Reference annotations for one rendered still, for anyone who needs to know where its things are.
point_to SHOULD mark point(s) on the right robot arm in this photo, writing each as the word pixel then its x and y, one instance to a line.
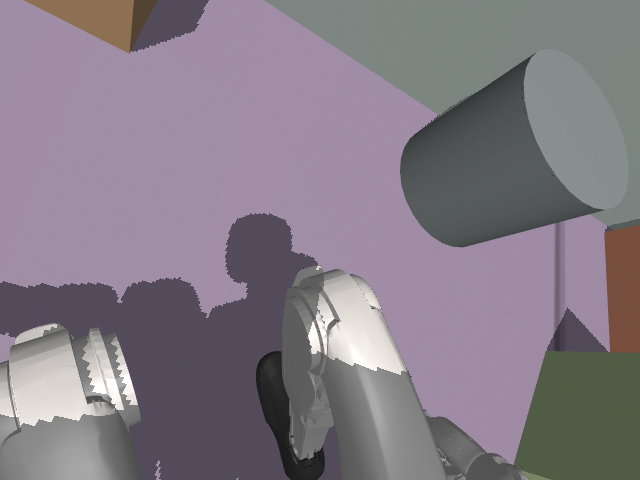
pixel 491 466

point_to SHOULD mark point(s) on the right robot foot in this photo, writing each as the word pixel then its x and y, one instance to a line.
pixel 275 405

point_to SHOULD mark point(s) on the right robot hand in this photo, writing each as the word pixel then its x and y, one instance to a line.
pixel 454 446

